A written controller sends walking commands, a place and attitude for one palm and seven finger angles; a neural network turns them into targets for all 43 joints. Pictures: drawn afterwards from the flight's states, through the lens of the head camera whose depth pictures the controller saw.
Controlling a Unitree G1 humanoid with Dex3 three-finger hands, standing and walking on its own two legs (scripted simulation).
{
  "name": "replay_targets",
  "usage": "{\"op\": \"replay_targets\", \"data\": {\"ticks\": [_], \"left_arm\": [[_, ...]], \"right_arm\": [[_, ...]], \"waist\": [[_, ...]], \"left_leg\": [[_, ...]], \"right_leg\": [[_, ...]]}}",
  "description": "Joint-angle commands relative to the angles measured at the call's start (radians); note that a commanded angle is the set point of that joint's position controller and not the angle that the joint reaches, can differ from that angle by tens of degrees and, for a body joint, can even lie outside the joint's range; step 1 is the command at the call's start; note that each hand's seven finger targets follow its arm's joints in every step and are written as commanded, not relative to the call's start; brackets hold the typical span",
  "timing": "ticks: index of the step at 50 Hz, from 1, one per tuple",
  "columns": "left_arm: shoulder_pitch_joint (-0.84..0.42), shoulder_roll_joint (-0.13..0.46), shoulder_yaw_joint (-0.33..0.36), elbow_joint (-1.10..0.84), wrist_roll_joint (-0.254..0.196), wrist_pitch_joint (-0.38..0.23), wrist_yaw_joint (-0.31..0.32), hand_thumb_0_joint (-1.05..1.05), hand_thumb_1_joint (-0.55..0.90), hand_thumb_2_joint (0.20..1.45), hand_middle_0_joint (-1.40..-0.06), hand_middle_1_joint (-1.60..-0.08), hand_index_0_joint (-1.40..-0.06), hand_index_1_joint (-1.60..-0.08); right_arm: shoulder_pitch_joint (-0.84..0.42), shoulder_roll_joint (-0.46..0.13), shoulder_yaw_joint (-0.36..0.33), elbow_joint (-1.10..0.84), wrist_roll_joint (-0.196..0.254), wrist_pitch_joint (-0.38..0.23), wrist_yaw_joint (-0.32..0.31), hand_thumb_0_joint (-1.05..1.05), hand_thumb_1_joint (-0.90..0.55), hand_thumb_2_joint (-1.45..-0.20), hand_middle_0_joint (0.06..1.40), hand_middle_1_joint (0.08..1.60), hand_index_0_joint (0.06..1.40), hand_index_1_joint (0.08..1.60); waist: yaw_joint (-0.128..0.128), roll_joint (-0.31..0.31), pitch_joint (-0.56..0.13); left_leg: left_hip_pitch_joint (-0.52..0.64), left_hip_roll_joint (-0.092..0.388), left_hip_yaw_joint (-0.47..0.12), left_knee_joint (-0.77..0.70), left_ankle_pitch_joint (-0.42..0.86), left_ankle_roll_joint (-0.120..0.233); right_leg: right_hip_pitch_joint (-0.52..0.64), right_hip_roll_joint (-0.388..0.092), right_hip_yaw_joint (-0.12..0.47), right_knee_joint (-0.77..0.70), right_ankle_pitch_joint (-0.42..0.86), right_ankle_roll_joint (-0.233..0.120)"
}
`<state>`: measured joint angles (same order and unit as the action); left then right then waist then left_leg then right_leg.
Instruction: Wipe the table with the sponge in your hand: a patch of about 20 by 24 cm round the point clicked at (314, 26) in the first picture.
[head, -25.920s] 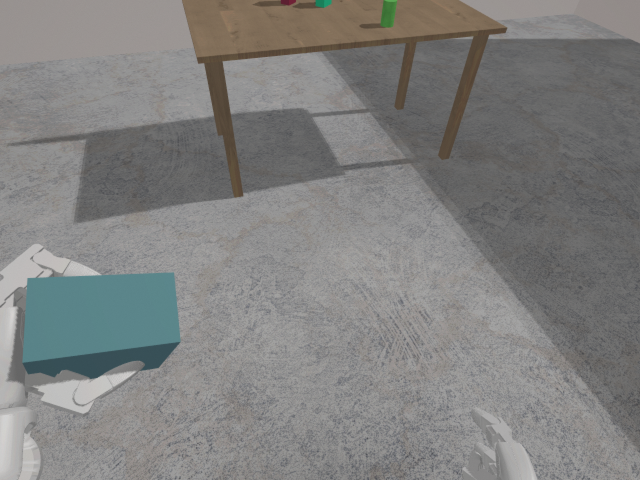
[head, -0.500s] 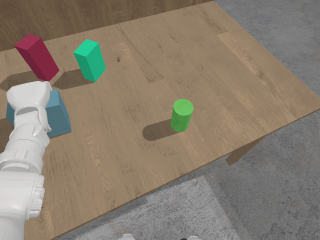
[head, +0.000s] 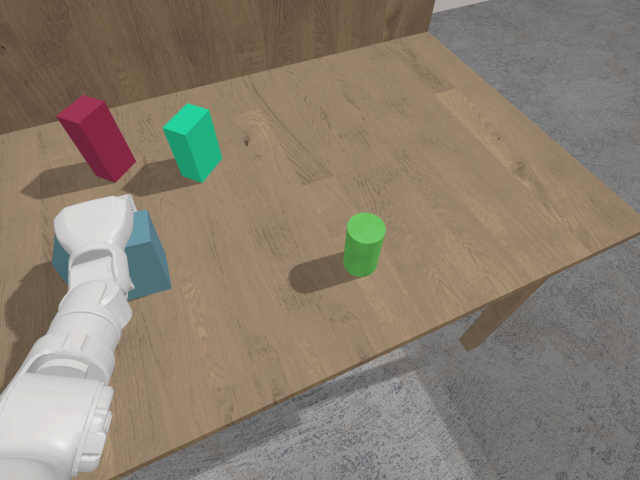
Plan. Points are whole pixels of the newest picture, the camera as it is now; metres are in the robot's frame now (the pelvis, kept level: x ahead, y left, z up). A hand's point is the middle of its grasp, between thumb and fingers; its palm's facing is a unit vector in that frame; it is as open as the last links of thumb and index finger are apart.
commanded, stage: wipe back along the middle lane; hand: left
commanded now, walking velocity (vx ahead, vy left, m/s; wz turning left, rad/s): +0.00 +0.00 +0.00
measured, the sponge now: (121, 268) +0.40 +0.30 -0.03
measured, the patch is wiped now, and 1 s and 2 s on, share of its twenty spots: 0.45 0.55 0.70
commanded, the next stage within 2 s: slide across to the third lane in 1.32 s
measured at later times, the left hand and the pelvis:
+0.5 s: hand (121, 276) +0.37 +0.28 +0.01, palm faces -0.07 +0.00 -1.00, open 10.4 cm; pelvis -0.01 +0.00 +0.00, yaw +1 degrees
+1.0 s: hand (128, 306) +0.33 +0.26 +0.01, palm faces -0.05 -0.03 -1.00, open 10.4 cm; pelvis +0.00 -0.01 +0.00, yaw +1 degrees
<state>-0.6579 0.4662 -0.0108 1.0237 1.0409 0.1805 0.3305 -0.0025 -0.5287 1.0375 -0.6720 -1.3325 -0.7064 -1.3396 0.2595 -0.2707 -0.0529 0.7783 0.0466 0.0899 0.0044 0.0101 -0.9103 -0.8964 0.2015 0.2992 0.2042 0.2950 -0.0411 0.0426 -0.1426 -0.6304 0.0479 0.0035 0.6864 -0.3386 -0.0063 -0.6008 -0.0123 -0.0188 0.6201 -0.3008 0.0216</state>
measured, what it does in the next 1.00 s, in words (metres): stands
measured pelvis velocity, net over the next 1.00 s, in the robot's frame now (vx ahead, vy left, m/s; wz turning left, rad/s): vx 0.00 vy -0.01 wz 0.02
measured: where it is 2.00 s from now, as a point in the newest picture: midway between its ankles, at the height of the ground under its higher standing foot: outside the picture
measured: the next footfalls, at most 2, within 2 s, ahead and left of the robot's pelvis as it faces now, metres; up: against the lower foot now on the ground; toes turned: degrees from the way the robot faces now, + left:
none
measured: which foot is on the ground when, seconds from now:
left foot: down 0.00-1.00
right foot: down 0.00-1.00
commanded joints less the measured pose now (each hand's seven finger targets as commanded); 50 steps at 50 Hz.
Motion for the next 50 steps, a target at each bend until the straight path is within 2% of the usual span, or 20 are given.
{"op": "replay_targets", "data": {"ticks": [1,4,8,9,12,14,16,19,21,23,24,27,30,34,35,39,41,44,47,50], "left_arm": [[-0.17,0.123,-0.022,-0.05,0.012,0.017,-0.006,0.0,0.1,1.3,-1.2,-1.6,-1.2,-1.6],[-0.147,0.145,0.005,-0.041,0.01,0.023,-0.005,0.0,0.1,1.3,-1.2,-1.6,-1.2,-1.6],[-0.108,0.06,-0.059,-0.065,0.013,0.029,-0.005,0.0,0.1,1.3,-1.2,-1.6,-1.2,-1.6],[-0.11,0.067,-0.041,-0.085,0.007,0.028,-0.002,0.0,0.1,1.3,-1.2,-1.6,-1.2,-1.6],[-0.09,0.04,-0.063,-0.098,-0.002,0.04,0.004,0.0,0.1,1.3,-1.2,-1.6,-1.2,-1.6],[-0.108,0.041,-0.059,-0.12,-0.004,0.048,0.007,0.0,0.1,1.3,-1.2,-1.6,-1.2,-1.6],[-0.074,-0.016,-0.099,-0.128,-0.007,0.059,0.009,0.0,0.1,1.3,-1.2,-1.6,-1.2,-1.6],[-0.032,-0.009,-0.081,-0.149,-0.016,0.079,0.009,0.0,0.1,1.3,-1.2,-1.6,-1.2,-1.6],[-0.041,-0.057,-0.126,-0.178,-0.018,0.087,0.008,0.0,0.1,1.3,-1.2,-1.6,-1.2,-1.6],[0.009,-0.063,-0.124,-0.184,-0.021,0.1,0.006,0.0,0.1,1.3,-1.2,-1.6,-1.2,-1.6],[0.033,-0.018,-0.077,-0.196,-0.026,0.104,0.007,0.0,0.1,1.3,-1.2,-1.6,-1.2,-1.6],[0.019,-0.054,-0.127,-0.216,-0.023,0.121,-0.002,0.0,0.1,1.3,-1.2,-1.6,-1.2,-1.6],[0.066,-0.061,-0.126,-0.263,-0.025,0.127,-0.007,0.0,0.1,1.3,-1.2,-1.6,-1.2,-1.6],[0.118,-0.011,-0.078,-0.294,-0.022,0.142,-0.013,0.0,0.1,1.3,-1.2,-1.6,-1.2,-1.6],[0.137,-0.057,-0.121,-0.318,-0.024,0.144,-0.018,0.0,0.1,1.3,-1.2,-1.6,-1.2,-1.6],[0.175,-0.048,-0.111,-0.359,-0.021,0.162,-0.026,0.0,0.1,1.3,-1.2,-1.6,-1.2,-1.6],[0.201,-0.1,-0.154,-0.386,-0.024,0.167,-0.031,0.0,0.1,1.3,-1.2,-1.6,-1.2,-1.6],[0.246,-0.078,-0.125,-0.413,-0.028,0.175,-0.033,0.0,0.1,1.3,-1.2,-1.6,-1.2,-1.6],[0.296,-0.128,-0.169,-0.451,-0.03,0.179,-0.039,0.0,0.1,1.3,-1.2,-1.6,-1.2,-1.6],[0.337,-0.104,-0.147,-0.499,-0.035,0.189,-0.04,0.0,0.1,1.3,-1.2,-1.6,-1.2,-1.6]], "right_arm": [[0.031,-0.148,-0.045,-0.086,0.003,-0.029,-0.01,0.0,-0.9,-0.9,0.2,0.3,0.2,0.3],[0.019,-0.15,-0.042,-0.086,0.004,-0.027,-0.014,0.0,-0.9,-0.9,0.2,0.3,0.2,0.3],[-0.002,-0.138,-0.041,-0.106,0.005,-0.025,-0.015,0.0,-0.9,-0.9,0.2,0.3,0.2,0.3],[-0.01,-0.138,-0.041,-0.108,0.005,-0.025,-0.015,0.0,-0.9,-0.9,0.2,0.3,0.2,0.3],[-0.023,-0.135,-0.04,-0.117,0.006,-0.023,-0.017,0.0,-0.9,-0.9,0.2,0.3,0.2,0.3],[-0.04,-0.133,-0.036,-0.118,0.009,-0.022,-0.02,0.0,-0.9,-0.9,0.2,0.3,0.2,0.3],[-0.045,-0.125,-0.037,-0.126,0.008,-0.022,-0.018,0.0,-0.9,-0.9,0.2,0.3,0.2,0.3],[-0.068,-0.126,-0.034,-0.13,0.011,-0.017,-0.019,0.0,-0.9,-0.9,0.2,0.3,0.2,0.3],[-0.077,-0.12,-0.034,-0.137,0.012,-0.016,-0.02,0.0,-0.9,-0.9,0.2,0.3,0.2,0.3],[-0.09,-0.119,-0.032,-0.142,0.011,-0.013,-0.02,0.0,-0.9,-0.9,0.2,0.3,0.2,0.3],[-0.097,-0.124,-0.032,-0.142,0.012,-0.011,-0.023,0.0,-0.9,-0.9,0.2,0.3,0.2,0.3],[-0.113,-0.119,-0.023,-0.15,0.016,-0.011,-0.028,0.0,-0.9,-0.9,0.2,0.3,0.2,0.3],[-0.127,-0.116,-0.024,-0.163,0.015,-0.013,-0.029,0.0,-0.9,-0.9,0.2,0.3,0.2,0.3],[-0.143,-0.122,-0.021,-0.168,0.016,-0.014,-0.034,0.0,-0.9,-0.9,0.2,0.3,0.2,0.3],[-0.15,-0.116,-0.02,-0.177,0.015,-0.016,-0.033,0.0,-0.9,-0.9,0.2,0.3,0.2,0.3],[-0.171,-0.119,-0.018,-0.184,0.019,-0.02,-0.033,0.0,-0.9,-0.9,0.2,0.3,0.2,0.3],[-0.174,-0.112,-0.019,-0.194,0.02,-0.026,-0.031,0.0,-0.9,-0.9,0.2,0.3,0.2,0.3],[-0.188,-0.115,-0.02,-0.197,0.019,-0.029,-0.031,0.0,-0.9,-0.9,0.2,0.3,0.2,0.3],[-0.201,-0.11,-0.018,-0.207,0.019,-0.032,-0.03,0.0,-0.9,-0.9,0.2,0.3,0.2,0.3],[-0.214,-0.111,-0.015,-0.217,0.019,-0.034,-0.032,0.0,-0.9,-0.9,0.2,0.3,0.2,0.3]], "waist": [[0.0,-0.049,-0.25],[0.013,-0.052,-0.247],[0.015,-0.052,-0.24],[0.024,-0.027,-0.249],[0.018,-0.078,-0.239],[0.023,-0.051,-0.227],[0.024,-0.06,-0.234],[0.039,-0.07,-0.23],[0.031,-0.072,-0.229],[0.039,-0.087,-0.221],[0.053,-0.093,-0.228],[0.038,-0.102,-0.183],[0.056,-0.074,-0.211],[0.066,-0.103,-0.202],[0.061,-0.083,-0.192],[0.07,-0.088,-0.176],[0.068,-0.096,-0.18],[0.08,-0.098,-0.185],[0.077,-0.118,-0.183],[0.087,-0.113,-0.177]], "left_leg": [[0.203,-0.043,0.016,-0.056,0.315,0.045],[0.198,-0.043,0.017,-0.062,0.298,0.044],[0.213,-0.042,0.015,-0.063,0.296,0.038],[0.225,-0.039,0.008,-0.064,0.311,0.036],[0.218,-0.041,0.011,-0.066,0.282,0.038],[0.224,-0.039,0.004,-0.076,0.275,0.035],[0.236,-0.041,0.007,-0.071,0.294,0.036],[0.237,-0.04,0.002,-0.077,0.293,0.032],[0.247,-0.041,0.006,-0.076,0.295,0.034],[0.247,-0.043,0.009,-0.077,0.295,0.035],[0.247,-0.043,0.003,-0.081,0.299,0.033],[0.239,-0.048,0.009,-0.089,0.272,0.036],[0.263,-0.05,0.011,-0.089,0.293,0.036],[0.254,-0.054,0.012,-0.092,0.299,0.034],[0.262,-0.055,0.016,-0.09,0.31,0.035],[0.265,-0.056,0.012,-0.097,0.298,0.032],[0.273,-0.057,0.014,-0.091,0.305,0.035],[0.278,-0.057,0.012,-0.091,0.314,0.033],[0.282,-0.059,0.019,-0.083,0.329,0.035],[0.281,-0.063,0.02,-0.087,0.323,0.035]], "right_leg": [[0.14,0.037,-0.05,-0.051,0.31,-0.064],[0.148,0.033,-0.044,-0.055,0.299,-0.067],[0.128,0.036,-0.055,-0.049,0.272,-0.068],[0.126,0.038,-0.053,-0.045,0.273,-0.072],[0.136,0.037,-0.056,-0.052,0.257,-0.067],[0.126,0.037,-0.055,-0.051,0.238,-0.071],[0.132,0.038,-0.061,-0.049,0.253,-0.07],[0.151,0.038,-0.058,-0.052,0.255,-0.073],[0.149,0.037,-0.063,-0.05,0.257,-0.071],[0.164,0.036,-0.061,-0.056,0.271,-0.071],[0.182,0.037,-0.059,-0.055,0.273,-0.073],[0.175,0.034,-0.061,-0.063,0.262,-0.068],[0.198,0.035,-0.06,-0.06,0.275,-0.072],[0.227,0.033,-0.052,-0.063,0.303,-0.071],[0.225,0.032,-0.056,-0.06,0.315,-0.071],[0.226,0.033,-0.051,-0.067,0.298,-0.073],[0.226,0.032,-0.06,-0.061,0.306,-0.071],[0.24,0.033,-0.052,-0.06,0.322,-0.074],[0.251,0.03,-0.053,-0.056,0.361,-0.07],[0.27,0.029,-0.05,-0.056,0.367,-0.07]]}}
